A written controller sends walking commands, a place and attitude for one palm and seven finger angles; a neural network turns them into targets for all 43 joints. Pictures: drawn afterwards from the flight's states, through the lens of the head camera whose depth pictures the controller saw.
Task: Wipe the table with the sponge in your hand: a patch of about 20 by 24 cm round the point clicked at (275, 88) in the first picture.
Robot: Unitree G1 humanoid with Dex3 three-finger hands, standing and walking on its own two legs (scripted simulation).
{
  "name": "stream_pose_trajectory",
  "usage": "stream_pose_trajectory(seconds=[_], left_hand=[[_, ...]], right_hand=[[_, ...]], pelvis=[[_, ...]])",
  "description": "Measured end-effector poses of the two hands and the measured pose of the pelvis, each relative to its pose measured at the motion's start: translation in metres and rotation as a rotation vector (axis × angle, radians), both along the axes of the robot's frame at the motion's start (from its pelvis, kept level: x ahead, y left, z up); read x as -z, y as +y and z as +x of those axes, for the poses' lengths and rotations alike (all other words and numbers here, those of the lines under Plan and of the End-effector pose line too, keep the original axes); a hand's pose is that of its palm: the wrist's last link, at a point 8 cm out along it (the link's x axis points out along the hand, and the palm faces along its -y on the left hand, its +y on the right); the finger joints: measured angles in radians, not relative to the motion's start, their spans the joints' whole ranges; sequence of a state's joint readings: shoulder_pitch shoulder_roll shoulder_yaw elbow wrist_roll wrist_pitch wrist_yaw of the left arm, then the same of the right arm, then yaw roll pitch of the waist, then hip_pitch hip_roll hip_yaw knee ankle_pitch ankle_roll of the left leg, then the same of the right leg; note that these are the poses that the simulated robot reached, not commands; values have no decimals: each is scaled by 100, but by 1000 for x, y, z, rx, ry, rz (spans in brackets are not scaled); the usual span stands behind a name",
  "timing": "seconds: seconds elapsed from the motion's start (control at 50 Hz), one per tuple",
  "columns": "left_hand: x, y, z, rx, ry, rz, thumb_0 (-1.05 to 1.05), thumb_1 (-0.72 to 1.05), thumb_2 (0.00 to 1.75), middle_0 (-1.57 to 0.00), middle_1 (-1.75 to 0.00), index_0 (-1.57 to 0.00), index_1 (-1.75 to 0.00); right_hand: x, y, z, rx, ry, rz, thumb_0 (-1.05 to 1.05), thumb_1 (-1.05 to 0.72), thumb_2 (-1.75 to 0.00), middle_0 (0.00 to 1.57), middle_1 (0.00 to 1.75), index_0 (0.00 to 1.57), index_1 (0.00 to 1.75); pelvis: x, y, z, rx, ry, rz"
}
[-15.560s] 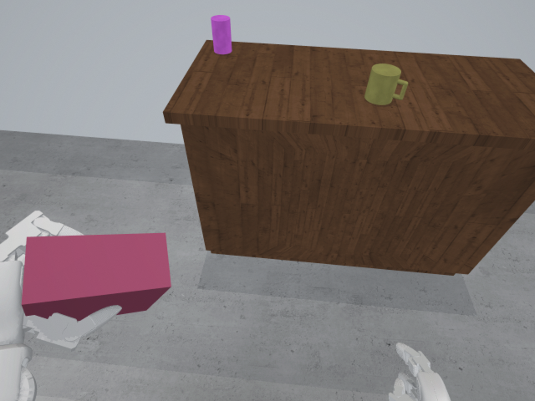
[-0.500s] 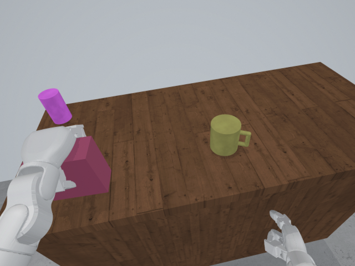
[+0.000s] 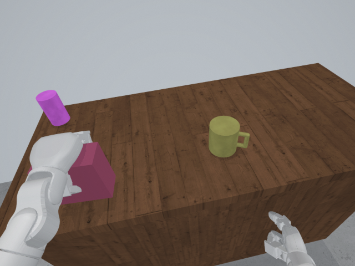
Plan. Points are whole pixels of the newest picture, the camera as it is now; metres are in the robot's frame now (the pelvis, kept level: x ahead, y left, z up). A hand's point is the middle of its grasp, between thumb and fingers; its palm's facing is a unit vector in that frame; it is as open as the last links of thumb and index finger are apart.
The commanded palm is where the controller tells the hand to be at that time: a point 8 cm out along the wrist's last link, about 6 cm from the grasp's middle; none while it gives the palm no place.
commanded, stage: move the sponge above the wiping area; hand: left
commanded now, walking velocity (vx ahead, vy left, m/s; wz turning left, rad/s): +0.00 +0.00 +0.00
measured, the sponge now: (81, 180) +0.26 +0.28 +0.07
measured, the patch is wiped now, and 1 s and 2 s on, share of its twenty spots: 0.00 0.00 0.00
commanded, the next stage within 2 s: lower the sponge onto the table in 0.96 s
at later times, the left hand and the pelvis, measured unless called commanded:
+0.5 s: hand (68, 164) +0.26 +0.28 +0.13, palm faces +0.05 -0.04 -1.00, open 10.1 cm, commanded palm +0.23 +0.28 +0.21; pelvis +0.00 +0.00 +0.00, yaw +0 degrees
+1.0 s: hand (60, 165) +0.25 +0.29 +0.14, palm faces +0.11 -0.03 -0.99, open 10.1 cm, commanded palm +0.22 +0.28 +0.21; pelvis -0.01 +0.01 +0.00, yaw +0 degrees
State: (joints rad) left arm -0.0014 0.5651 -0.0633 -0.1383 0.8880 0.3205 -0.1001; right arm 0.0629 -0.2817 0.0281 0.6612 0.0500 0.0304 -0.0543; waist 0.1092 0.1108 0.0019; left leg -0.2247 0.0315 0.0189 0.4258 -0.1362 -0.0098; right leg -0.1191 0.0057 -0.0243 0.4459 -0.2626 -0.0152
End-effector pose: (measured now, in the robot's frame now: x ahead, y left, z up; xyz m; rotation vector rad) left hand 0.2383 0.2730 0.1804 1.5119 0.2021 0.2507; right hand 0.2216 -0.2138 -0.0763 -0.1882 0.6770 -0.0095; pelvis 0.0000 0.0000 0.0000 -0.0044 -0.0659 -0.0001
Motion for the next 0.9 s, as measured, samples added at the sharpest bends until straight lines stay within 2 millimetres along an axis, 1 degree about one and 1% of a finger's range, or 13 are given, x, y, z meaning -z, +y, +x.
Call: stream_pose_trajectory(seconds=[0.1, 0.18, 0.26, 0.34, 0.44, 0.52, 0.62, 0.72, 0.78, 0.84, 0.9], left_hand=[[1, -1, 1, 16, -7, 2, 0, -50, 103, -72, -133, -75, -134], [-5, 1, -1, 17, -29, 7, 0, -50, 103, -72, -133, -75, -134], [-9, 10, -4, -15, -36, 13, 0, -50, 103, -72, -133, -75, -134], [-7, 16, -4, -41, -13, 7, 0, -50, 103, -72, -133, -75, -134], [-4, 8, -5, 9, 2, 1, 0, -50, 103, -72, -133, -75, -134], [-6, 3, -3, 45, -23, 4, 0, -50, 103, -72, -133, -75, -134], [-13, 10, 0, 11, -61, 6, 0, -50, 103, -72, -133, -75, -134], [-15, 17, -4, -35, -52, -1, 0, -50, 103, -72, -133, -75, -134], [-11, 14, -10, -25, -29, -9, 0, -50, 103, -72, -133, -75, -134], [-7, 6, -15, 14, -17, -12, 0, -50, 103, -72, -133, -75, -134], [-7, 2, -19, 41, -23, -1, 0, -50, 103, -72, -133, -75, -134]], right_hand=[[0, 1, 0, 2, -2, -1, 1, -90, -90, 20, 30, 20, 31], [0, 1, 0, 3, 0, 2, 1, -90, -90, 20, 30, 19, 30], [0, 1, 0, 3, 0, 4, 1, -90, -90, 20, 30, 19, 30], [0, 0, 0, 1, -1, -2, 1, -90, -90, 20, 30, 20, 30], [0, 2, 0, 4, -2, -10, 1, -90, -90, 20, 30, 19, 30], [0, 3, -1, 9, -1, -11, 1, -90, -90, 20, 30, 19, 30], [-1, 4, -1, 12, 4, -7, 1, -90, -90, 20, 30, 18, 29], [-1, 4, -1, 11, 7, -1, 1, -90, -90, 20, 30, 17, 29], [-1, 4, -1, 9, 5, 0, 1, -90, -90, 20, 30, 17, 29], [0, 5, -1, 6, 2, -5, 1, -90, -90, 20, 30, 16, 29], [0, 6, -2, 6, 2, -9, 1, -90, -90, 20, 30, 16, 28]], pelvis=[[0, -1, -1, -1, -3, -2], [0, -1, -1, 4, -4, -2], [0, -1, 0, 5, -4, -2], [0, 0, -1, -2, -3, -3], [0, 2, -1, -3, -4, -4], [-1, 4, -1, -1, -4, -4], [-1, 5, -1, 5, -2, -2], [-1, 6, -1, 5, 2, -2], [-1, 7, -1, 4, 0, -2], [0, 8, -2, 1, -2, -2], [0, 7, -3, 3, -7, -3]])
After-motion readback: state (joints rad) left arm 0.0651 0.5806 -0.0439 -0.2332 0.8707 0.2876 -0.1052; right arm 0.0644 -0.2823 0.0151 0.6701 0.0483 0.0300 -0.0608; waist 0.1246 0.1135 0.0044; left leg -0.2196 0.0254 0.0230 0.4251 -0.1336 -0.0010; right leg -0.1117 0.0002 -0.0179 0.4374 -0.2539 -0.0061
